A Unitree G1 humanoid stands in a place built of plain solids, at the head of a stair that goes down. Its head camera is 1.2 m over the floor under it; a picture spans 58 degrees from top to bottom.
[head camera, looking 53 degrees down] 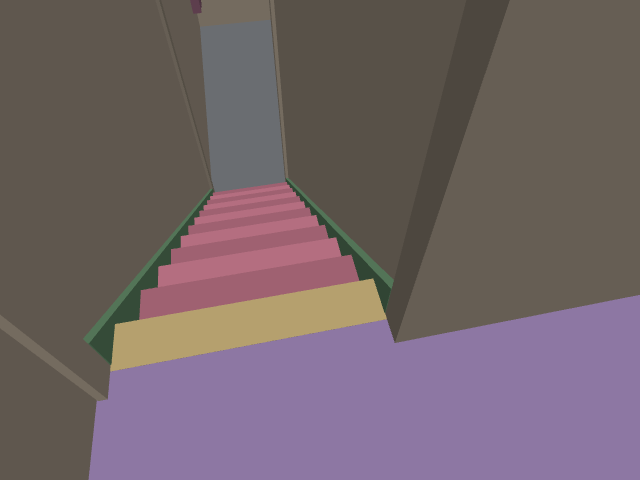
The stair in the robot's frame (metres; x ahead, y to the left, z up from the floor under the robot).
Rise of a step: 0.20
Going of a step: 0.24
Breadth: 0.81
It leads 12 degrees to the left of straight ahead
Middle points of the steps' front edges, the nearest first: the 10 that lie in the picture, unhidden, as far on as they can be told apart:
0.67 0.22 0.00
0.91 0.27 -0.20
1.15 0.32 -0.41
1.39 0.37 -0.61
1.63 0.42 -0.81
1.87 0.47 -1.02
2.11 0.52 -1.22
2.35 0.57 -1.42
2.59 0.62 -1.62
2.83 0.67 -1.83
